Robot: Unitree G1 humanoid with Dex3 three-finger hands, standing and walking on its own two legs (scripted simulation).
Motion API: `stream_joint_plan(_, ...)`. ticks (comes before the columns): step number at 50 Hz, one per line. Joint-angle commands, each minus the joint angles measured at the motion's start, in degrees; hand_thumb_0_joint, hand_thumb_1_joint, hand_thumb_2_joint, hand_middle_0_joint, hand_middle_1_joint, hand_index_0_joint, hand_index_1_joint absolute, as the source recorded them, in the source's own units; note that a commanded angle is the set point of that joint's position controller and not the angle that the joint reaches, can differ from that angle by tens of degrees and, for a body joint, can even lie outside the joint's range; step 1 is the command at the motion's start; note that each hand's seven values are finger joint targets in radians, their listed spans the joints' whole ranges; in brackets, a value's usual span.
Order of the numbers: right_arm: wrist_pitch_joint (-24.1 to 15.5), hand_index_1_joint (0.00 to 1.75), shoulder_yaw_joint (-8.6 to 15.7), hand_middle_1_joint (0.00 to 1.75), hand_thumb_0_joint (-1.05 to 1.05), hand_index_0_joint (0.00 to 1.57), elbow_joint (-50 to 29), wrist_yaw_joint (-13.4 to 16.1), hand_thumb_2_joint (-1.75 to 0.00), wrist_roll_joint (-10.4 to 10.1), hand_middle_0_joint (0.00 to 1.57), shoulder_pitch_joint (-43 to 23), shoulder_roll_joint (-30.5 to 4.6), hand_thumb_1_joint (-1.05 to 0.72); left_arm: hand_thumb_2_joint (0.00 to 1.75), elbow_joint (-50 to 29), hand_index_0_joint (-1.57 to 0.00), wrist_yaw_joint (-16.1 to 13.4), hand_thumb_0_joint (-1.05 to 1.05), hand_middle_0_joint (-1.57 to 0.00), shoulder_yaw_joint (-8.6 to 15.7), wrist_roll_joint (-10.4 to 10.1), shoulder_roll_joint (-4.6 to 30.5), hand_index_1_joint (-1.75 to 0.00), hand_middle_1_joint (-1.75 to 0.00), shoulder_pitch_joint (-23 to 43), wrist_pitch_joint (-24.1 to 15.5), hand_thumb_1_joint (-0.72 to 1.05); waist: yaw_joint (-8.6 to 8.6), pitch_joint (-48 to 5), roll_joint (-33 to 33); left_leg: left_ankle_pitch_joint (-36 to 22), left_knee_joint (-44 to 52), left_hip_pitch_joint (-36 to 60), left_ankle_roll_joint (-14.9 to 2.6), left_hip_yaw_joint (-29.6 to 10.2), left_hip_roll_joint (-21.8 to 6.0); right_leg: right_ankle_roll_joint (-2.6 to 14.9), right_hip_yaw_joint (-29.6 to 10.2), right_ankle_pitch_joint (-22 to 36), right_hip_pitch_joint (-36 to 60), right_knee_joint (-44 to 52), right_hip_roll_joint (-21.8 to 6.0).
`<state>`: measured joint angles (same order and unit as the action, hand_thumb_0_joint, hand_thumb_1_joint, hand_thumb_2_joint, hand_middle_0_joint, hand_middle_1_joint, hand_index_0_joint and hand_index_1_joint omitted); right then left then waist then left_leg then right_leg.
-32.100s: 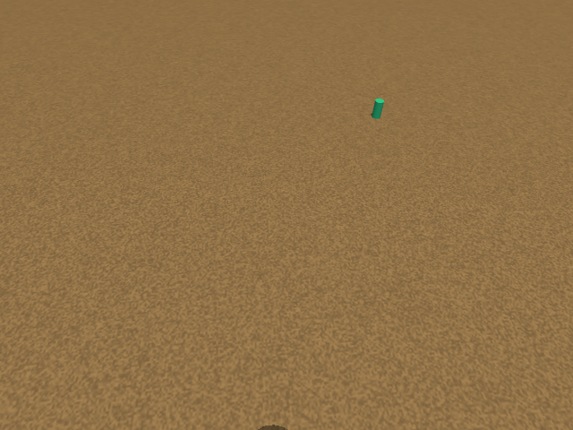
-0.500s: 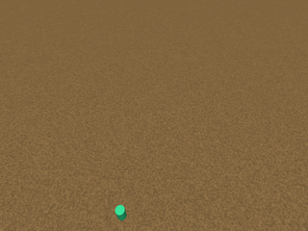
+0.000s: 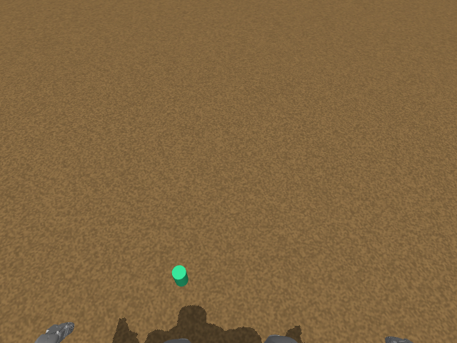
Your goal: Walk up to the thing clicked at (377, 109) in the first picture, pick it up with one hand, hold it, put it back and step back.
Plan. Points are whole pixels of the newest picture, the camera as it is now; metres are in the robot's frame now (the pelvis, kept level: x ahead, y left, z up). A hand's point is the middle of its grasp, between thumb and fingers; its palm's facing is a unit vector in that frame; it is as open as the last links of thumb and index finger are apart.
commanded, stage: step back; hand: left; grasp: from above
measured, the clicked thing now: (180, 276) +0.42 +0.16 -0.71
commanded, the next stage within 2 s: none
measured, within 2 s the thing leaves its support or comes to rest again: neither
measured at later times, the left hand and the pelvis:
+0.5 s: hand out of the picture +0.02 +0.25 -0.14, palm faces -0.08 -0.92 -0.39, open 7.3 cm; pelvis -0.10 +0.00 +0.00, yaw -5 degrees
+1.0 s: hand out of the picture -0.13 +0.28 -0.15, palm faces -0.05 -0.92 -0.38, open 7.3 cm; pelvis -0.24 +0.02 +0.00, yaw -4 degrees
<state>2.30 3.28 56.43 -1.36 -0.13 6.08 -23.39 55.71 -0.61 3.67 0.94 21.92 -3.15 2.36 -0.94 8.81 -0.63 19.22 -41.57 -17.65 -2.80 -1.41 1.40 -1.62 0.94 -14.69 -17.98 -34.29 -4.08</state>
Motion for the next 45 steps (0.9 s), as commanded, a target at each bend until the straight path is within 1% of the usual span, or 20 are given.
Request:
stream_joint_plan(1,-1.7,0.3,3.9,0.3,0.0,0.2,-3.4,1.3,-0.9,2.4,0.2,5.3,-15.5,-0.9,0.9,-7.9,-0.2,-1.3,0.0,-0.2,1.9,-1.0,8.1,-0.3,-0.3,3.2,0.2,0.9,-0.82,-8.8,13.0,-37.8,20.9,7.9,-5.58,-22.8,-16.8,3.94,-4.5,-17.6,-9.6,-18.7,9.4)
stream_joint_plan(2,-2.0,0.3,4.2,0.3,0.0,0.2,-3.9,1.6,-0.9,2.0,0.2,5.3,-17.6,-0.9,0.9,-7.7,-0.2,-1.8,0.0,-0.2,2.2,-0.7,9.1,-0.3,-0.3,1.1,0.6,0.9,-0.72,-10.6,9.9,-44.9,18.3,6.6,-10.12,-23.3,-20.2,3.81,-10.0,-23.9,-8.3,-27.1,10.1)
stream_joint_plan(3,-1.9,0.3,4.2,0.3,0.0,0.2,-5.4,1.8,-0.9,2.0,0.2,3.2,-17.8,-0.9,0.9,-7.2,-0.2,-2.3,0.0,-0.2,2.0,-0.5,9.0,-0.3,-0.3,0.5,0.6,0.9,-0.92,-11.9,10.9,-44.7,18.5,6.8,-10.47,-24.8,-21.1,3.87,-13.2,-24.6,-9.1,-31.4,11.1)
stream_joint_plan(6,-2.2,0.3,3.3,0.3,0.0,0.2,-7.9,3.1,-0.9,2.2,0.2,-2.2,-13.2,-0.9,0.9,-5.8,-0.2,-2.2,0.0,-0.2,2.4,-1.2,10.8,-0.3,-0.3,-3.0,0.4,0.9,2.56,-12.1,10.1,-38.9,14.5,9.6,-10.02,-14.4,-15.7,3.22,-12.7,-16.2,-11.9,-36.9,9.6)
stream_joint_plan(11,-2.2,0.3,3.6,0.3,0.0,0.2,-8.7,3.8,-0.9,1.6,0.2,4.8,-12.1,-0.9,0.9,-8.8,-0.2,-1.3,0.0,-0.2,3.1,-0.3,10.6,-0.3,-0.3,-0.8,-0.2,0.9,-1.46,-11.9,7.3,-40.9,12.3,17.0,-13.01,-14.7,-17.1,0.15,-9.2,-17.1,-11.6,-26.9,7.7)
stream_joint_plan(15,-1.8,0.3,3.3,0.3,0.0,0.2,-10.3,3.5,-0.9,1.5,0.2,2.7,-13.0,-0.9,0.9,-8.9,-0.2,-0.8,0.0,-0.2,3.5,-0.2,9.7,-0.3,-0.3,-4.4,-0.9,0.9,-0.52,-14.0,9.3,-36.1,10.3,15.2,-11.04,-12.8,-16.3,1.28,-4.7,-13.7,-4.0,-10.3,5.2)
stream_joint_plan(18,-0.9,0.3,2.9,0.3,0.0,0.2,-10.8,3.0,-0.9,0.7,0.2,0.4,-13.2,-0.9,0.9,-6.6,-0.2,-0.5,0.0,-0.2,3.9,0.6,9.0,-0.3,-0.3,-10.3,-1.6,0.9,2.15,-15.1,8.1,-26.5,6.0,5.2,-6.32,-9.2,-12.7,3.52,-1.6,2.6,9.9,9.4,5.7)
stream_joint_plan(19,-0.8,0.3,2.3,0.3,0.0,0.2,-11.0,2.9,-0.9,0.1,0.2,0.5,-11.1,-0.9,0.9,-7.0,-0.2,-0.7,0.0,-0.2,4.5,1.3,11.7,-0.3,-0.3,-10.5,-2.0,0.9,1.95,-14.6,2.7,-17.0,3.5,-3.2,-2.89,-7.7,-9.5,5.48,-9.4,7.5,14.3,9.7,0.9)
stream_joint_plan(20,-0.8,0.3,1.8,0.3,0.0,0.2,-11.9,2.7,-0.9,-0.2,0.2,-0.5,-8.7,-0.9,0.9,-8.3,-0.2,-0.4,0.0,-0.2,5.8,0.7,17.4,-0.3,-0.3,-8.8,-1.9,0.9,2.52,-10.9,-11.0,1.2,-6.8,-11.1,1.37,-1.9,1.6,13.18,-25.6,9.6,10.2,13.8,-11.0)
stream_joint_plan(21,-0.3,0.3,2.6,0.3,0.0,0.2,-11.1,3.5,-0.9,0.2,0.2,-1.3,-9.7,-0.9,0.9,-10.5,-0.2,-0.4,0.0,-0.2,6.1,1.1,20.4,-0.3,-0.3,-5.1,-2.1,0.9,3.61,-8.4,-15.5,17.4,-21.9,-7.8,2.51,-4.3,4.1,21.27,-34.3,15.0,-0.6,16.2,-20.4)
stream_joint_plan(23,-0.1,0.3,2.6,0.3,0.0,0.2,-9.1,3.2,-0.9,-0.3,0.2,2.8,-10.4,-0.9,0.9,-12.3,-0.2,-0.8,0.0,-0.2,5.0,-0.1,14.6,-0.3,-0.3,-0.6,-2.2,0.9,0.39,-5.7,-6.0,11.6,-29.5,-6.8,2.77,-10.0,5.0,17.83,-22.9,19.0,-2.7,13.1,-13.5)
stream_joint_plan(25,-0.7,0.3,2.1,0.3,0.0,0.2,-8.2,3.4,-0.9,-0.7,0.2,5.4,-9.9,-0.9,0.9,-13.2,-0.2,-1.1,0.0,-0.2,4.8,0.6,12.9,-0.3,-0.3,1.3,-2.0,0.9,-0.64,-7.5,-7.4,9.1,-28.9,-9.0,3.43,-8.0,6.4,14.18,-14.9,23.8,3.2,9.5,-8.6)
stream_joint_plan(32,-1.6,0.3,1.6,0.3,0.0,0.2,-10.1,3.1,-0.9,0.7,0.2,5.1,-8.2,-0.9,0.9,-14.2,-0.2,-1.5,0.0,-0.2,4.2,0.6,12.5,-0.3,-0.3,-5.9,-1.1,0.9,3.17,-13.2,-11.5,8.8,3.1,-6.2,2.84,-1.3,0.5,13.18,-14.1,33.3,19.1,1.7,-9.1)
stream_joint_plan(34,-2.0,0.3,2.5,0.3,0.0,0.2,-8.2,2.8,-0.9,1.2,0.2,8.9,-8.3,-0.9,0.9,-15.2,-0.2,-1.0,0.0,-0.2,3.8,-0.2,13.5,-0.3,-0.3,-3.7,-0.3,0.9,0.12,-12.9,-9.8,-5.6,17.7,4.3,2.08,1.4,0.3,10.77,-12.5,27.7,10.7,-1.4,-7.6)
stream_joint_plan(35,-2.3,0.3,3.2,0.3,0.0,0.2,-8.7,2.8,-0.9,1.9,0.2,8.0,-10.2,-0.9,0.9,-15.8,-0.2,-0.8,0.0,-0.2,3.2,-0.4,11.7,-0.3,-0.3,-4.4,0.0,0.9,0.66,-12.6,-4.7,-12.2,18.9,8.5,0.64,-5.3,-3.6,7.44,-11.4,17.8,3.8,-3.3,-4.4)
stream_joint_plan(36,-2.5,0.3,4.4,0.3,0.0,0.2,-9.5,2.6,-0.9,2.8,0.2,7.2,-15.1,-0.9,0.9,-16.3,-0.2,-0.7,0.0,-0.2,2.8,-0.7,9.3,-0.3,-0.3,-5.0,0.1,0.9,0.71,-12.6,7.5,-20.2,20.3,12.6,-4.02,-21.0,-15.8,4.26,-7.2,-0.1,-6.7,-12.1,3.6)
stream_joint_plan(37,-2.3,0.3,5.2,0.3,0.0,0.2,-10.4,2.0,-0.9,2.2,0.2,5.6,-20.1,-0.9,0.9,-16.8,-0.2,-1.6,0.0,-0.2,3.7,-0.6,10.8,-0.3,-0.3,-0.9,0.1,0.9,-2.42,-11.1,14.5,-28.9,22.1,4.6,-12.41,-27.5,-23.6,2.7,-7.1,-23.1,-7.3,-23.2,9.9)
stream_joint_plan(38,-2.5,0.3,5.1,0.3,0.0,0.2,-10.4,2.2,-0.9,2.2,0.2,4.2,-18.6,-0.9,0.9,-15.7,-0.2,-2.1,0.0,-0.2,4.1,0.1,11.3,-0.3,-0.3,-0.6,0.0,0.9,-2.1,-9.7,11.6,-28.4,22.1,1.6,-15.13,-28.9,-25.0,2.83,-12.2,-23.4,-6.9,-32.9,10.0)
stream_joint_plan(41,-2.6,0.3,3.0,0.3,0.0,0.2,-11.7,3.0,-0.9,2.1,0.2,-1.3,-12.5,-0.9,0.9,-12.9,-0.2,-1.5,0.0,-0.2,4.3,-1.0,10.8,-0.3,-0.3,-5.5,0.0,0.9,2.26,-7.6,7.3,-31.1,18.5,3.3,-10.2,-13.9,-16.8,2.91,-12.3,-15.8,-9.6,-40.1,10.3)
stream_joint_plan(45,-2.5,0.3,3.1,0.3,0.0,0.2,-12.1,3.3,-0.9,1.8,0.2,2.3,-11.1,-0.9,0.9,-12.8,-0.2,-0.8,0.0,-0.2,4.2,-0.2,10.3,-0.3,-0.3,-6.5,-0.3,0.9,-0.14,-9.4,7.5,-32.5,15.2,12.7,-11.67,-12.1,-15.4,0.01,-10.0,-15.3,-11.1,-31.8,9.0)
